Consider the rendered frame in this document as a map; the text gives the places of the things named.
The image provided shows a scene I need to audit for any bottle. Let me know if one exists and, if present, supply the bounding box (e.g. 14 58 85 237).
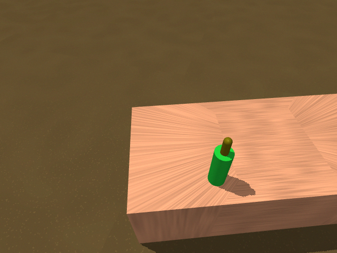
207 137 235 186

